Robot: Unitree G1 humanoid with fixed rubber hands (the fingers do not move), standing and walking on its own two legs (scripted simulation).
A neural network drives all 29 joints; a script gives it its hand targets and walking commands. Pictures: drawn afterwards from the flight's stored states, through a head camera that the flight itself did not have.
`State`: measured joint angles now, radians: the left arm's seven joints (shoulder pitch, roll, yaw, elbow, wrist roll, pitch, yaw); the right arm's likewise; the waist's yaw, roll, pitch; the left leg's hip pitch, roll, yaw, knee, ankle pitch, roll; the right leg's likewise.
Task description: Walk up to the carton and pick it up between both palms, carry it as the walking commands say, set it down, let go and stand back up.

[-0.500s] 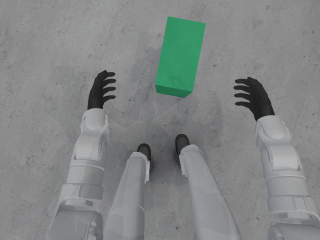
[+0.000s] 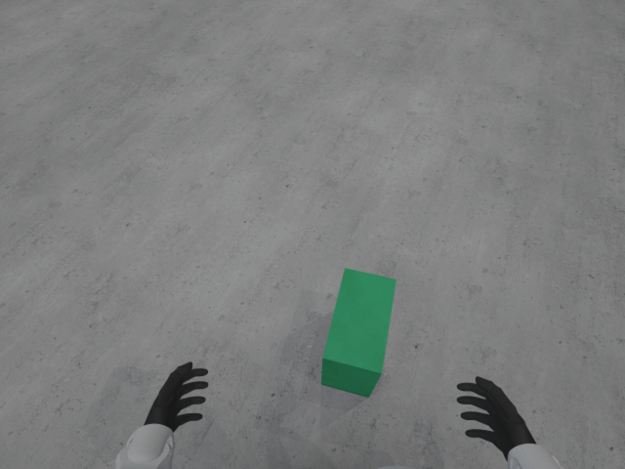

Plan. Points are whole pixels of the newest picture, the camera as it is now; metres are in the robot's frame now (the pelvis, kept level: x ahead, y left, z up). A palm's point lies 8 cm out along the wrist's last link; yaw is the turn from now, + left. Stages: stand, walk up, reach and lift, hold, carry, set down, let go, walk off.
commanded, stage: let go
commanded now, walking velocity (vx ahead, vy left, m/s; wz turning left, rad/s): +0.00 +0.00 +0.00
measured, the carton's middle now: (357, 334) +0.50 -0.11 -0.63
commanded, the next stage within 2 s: stand in 0.52 s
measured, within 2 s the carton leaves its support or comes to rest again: neither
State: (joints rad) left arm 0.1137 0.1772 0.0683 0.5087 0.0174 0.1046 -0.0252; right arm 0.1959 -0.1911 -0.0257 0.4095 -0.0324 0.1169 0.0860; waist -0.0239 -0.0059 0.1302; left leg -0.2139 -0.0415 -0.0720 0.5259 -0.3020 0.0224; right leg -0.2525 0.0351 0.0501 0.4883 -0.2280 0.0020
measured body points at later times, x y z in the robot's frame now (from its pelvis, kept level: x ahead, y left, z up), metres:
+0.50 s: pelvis +0.04 +0.00 +0.00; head +0.06 +0.01 +0.45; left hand +0.21 +0.23 -0.08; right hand +0.20 -0.24 -0.08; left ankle -0.01 +0.11 -0.74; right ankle +0.02 -0.12 -0.74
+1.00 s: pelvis +0.03 -0.01 +0.00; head -0.03 -0.02 +0.45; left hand +0.10 +0.28 -0.10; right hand +0.14 -0.30 -0.11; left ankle -0.01 +0.11 -0.74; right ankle +0.02 -0.12 -0.74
